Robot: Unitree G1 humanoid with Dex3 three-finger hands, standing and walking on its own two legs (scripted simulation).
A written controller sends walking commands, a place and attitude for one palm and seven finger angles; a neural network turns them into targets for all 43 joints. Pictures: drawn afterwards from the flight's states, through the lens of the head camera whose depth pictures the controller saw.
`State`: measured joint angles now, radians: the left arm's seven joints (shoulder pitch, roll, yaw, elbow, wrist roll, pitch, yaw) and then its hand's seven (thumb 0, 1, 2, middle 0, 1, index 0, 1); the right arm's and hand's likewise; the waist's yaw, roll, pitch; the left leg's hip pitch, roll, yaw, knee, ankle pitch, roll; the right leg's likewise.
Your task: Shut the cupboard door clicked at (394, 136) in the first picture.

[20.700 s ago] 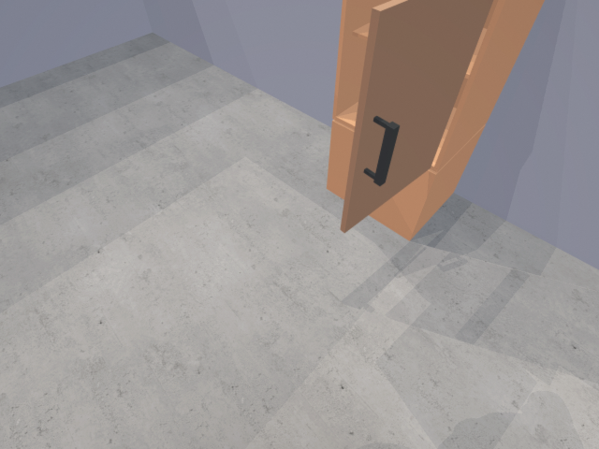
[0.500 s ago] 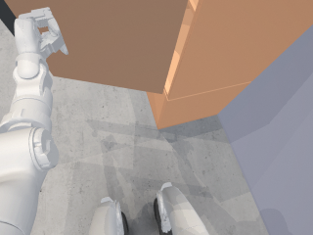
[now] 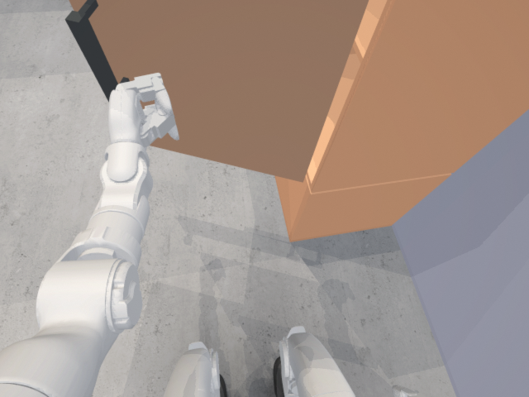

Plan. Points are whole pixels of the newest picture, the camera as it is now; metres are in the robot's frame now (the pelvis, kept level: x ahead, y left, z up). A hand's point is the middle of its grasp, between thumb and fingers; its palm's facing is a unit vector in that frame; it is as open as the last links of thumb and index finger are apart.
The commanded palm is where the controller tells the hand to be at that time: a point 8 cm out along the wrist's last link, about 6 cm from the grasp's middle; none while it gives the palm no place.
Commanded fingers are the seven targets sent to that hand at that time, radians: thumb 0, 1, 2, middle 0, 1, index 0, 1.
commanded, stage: draw the hand back to the body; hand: left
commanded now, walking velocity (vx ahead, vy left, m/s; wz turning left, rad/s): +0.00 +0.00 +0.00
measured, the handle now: (104, 56) +0.66 +0.20 +0.05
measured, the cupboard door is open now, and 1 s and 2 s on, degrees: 66 66 66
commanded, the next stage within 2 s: step back with the hand held close in 1.52 s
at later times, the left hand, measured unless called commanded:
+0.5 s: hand (86, 179) +0.37 +0.15 +0.15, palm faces -0.02 -0.99 -0.11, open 3.1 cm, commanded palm +0.33 +0.22 +0.16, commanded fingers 0.00 0.90 0.90 -1.05 -1.23 -1.05 -1.23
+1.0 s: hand out of the picture +0.26 +0.25 +0.23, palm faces +0.37 -0.86 -0.35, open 5.0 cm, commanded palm +0.20 +0.29 +0.26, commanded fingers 0.00 0.90 0.90 -0.37 -0.48 -0.37 -0.48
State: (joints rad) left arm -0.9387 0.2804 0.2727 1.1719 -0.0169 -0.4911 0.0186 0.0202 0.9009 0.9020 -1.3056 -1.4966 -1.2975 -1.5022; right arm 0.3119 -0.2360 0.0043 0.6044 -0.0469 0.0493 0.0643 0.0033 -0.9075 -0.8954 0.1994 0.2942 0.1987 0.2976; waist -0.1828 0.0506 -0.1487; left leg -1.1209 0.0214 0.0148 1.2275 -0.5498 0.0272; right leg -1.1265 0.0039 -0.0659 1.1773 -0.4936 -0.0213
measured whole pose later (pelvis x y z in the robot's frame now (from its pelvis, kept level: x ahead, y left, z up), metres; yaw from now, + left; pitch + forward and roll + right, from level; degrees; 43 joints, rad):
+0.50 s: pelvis +0.01 +0.00 +0.07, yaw +0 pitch +9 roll -1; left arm -0.23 0.25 0.12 0.46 -0.15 -0.29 -0.12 0.02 0.90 0.90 -1.25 -1.44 -1.25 -1.45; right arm 0.28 -0.27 -0.01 0.54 0.06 0.04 -0.03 0.01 -0.91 -0.90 0.20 0.29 0.20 0.30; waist -0.04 0.03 -0.10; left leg -0.56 0.01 0.04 0.83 -0.42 0.02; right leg -0.58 0.01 -0.04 0.81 -0.38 -0.02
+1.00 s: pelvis +0.04 +0.00 +0.11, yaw +2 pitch -3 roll +0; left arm 0.32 0.32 0.22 -0.22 -0.07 -0.02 0.08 0.02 0.90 0.90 -0.64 -0.76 -0.63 -0.77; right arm 0.19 -0.21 0.06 0.58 0.02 -0.01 -0.07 0.01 -0.90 -0.90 0.20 0.29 0.20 0.30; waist 0.06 0.08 0.00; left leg -0.10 -0.02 0.02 0.43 -0.28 0.03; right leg -0.12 -0.01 -0.06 0.43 -0.26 -0.01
